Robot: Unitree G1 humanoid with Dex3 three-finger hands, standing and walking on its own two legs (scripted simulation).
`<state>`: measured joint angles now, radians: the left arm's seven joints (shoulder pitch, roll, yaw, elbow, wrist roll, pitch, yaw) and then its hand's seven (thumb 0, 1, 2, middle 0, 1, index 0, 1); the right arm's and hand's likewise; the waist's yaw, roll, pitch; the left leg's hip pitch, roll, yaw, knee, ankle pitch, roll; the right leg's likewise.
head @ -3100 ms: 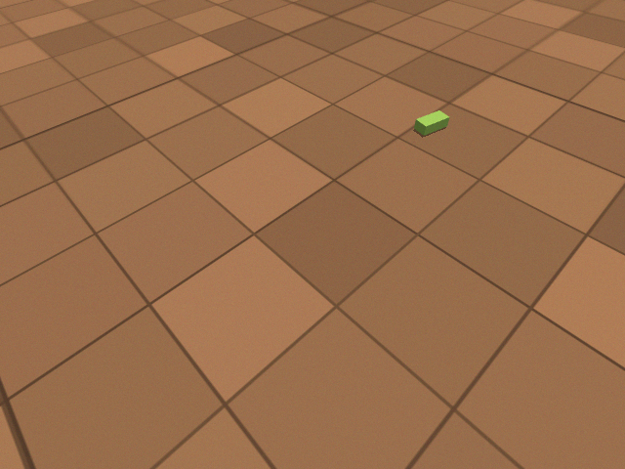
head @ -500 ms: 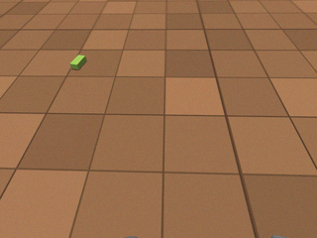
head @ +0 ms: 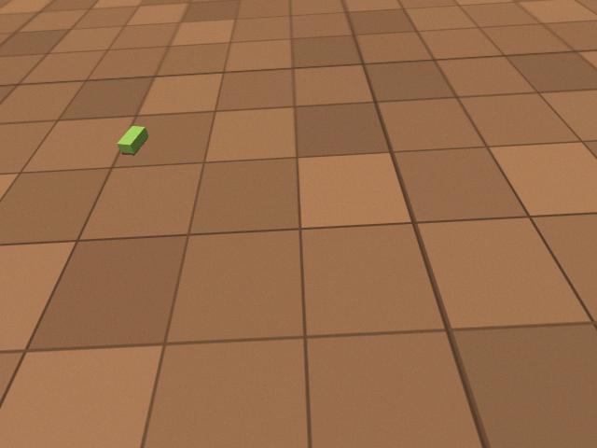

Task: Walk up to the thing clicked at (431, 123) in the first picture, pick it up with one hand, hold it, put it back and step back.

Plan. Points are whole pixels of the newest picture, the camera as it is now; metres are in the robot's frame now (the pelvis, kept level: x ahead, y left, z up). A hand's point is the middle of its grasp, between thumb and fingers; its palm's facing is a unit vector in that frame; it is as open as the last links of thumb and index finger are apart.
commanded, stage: walk up
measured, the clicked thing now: (133, 139) +1.80 +0.99 -0.74
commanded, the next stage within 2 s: stand in 0.14 s
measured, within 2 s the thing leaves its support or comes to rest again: neither
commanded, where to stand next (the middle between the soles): +0.06 +0.01 m, yaw +2 degrees
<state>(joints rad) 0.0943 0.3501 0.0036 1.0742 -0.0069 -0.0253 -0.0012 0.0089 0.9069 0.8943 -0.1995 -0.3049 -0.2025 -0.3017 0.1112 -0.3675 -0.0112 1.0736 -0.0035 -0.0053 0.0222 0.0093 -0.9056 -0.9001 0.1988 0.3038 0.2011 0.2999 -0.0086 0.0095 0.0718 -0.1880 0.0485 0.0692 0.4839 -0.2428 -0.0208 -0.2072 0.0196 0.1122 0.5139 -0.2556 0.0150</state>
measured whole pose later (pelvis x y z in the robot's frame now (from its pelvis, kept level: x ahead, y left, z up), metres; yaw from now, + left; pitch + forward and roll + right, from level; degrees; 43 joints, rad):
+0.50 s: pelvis +0.00 +0.01 +0.01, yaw +1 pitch -3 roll +0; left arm 0.07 0.35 0.01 1.15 0.00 -0.01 -0.01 0.01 0.91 0.89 -0.20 -0.30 -0.20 -0.30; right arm 0.07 -0.35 -0.02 1.15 -0.01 -0.01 0.02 0.01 -0.91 -0.90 0.20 0.30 0.20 0.30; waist -0.02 0.00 0.06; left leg -0.11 0.03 0.06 0.33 -0.16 -0.02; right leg -0.12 0.00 0.10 0.35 -0.17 0.03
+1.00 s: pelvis +0.00 +0.01 +0.01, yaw +2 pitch -3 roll +0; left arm 0.12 0.35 0.00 1.13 0.00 -0.01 -0.01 0.01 0.91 0.89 -0.20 -0.30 -0.20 -0.30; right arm 0.09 -0.35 -0.02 1.15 -0.01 0.00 0.02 0.01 -0.91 -0.90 0.20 0.30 0.20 0.30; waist 0.00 0.00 0.06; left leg -0.13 0.02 0.05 0.34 -0.16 -0.01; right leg -0.13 -0.01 0.09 0.35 -0.17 0.04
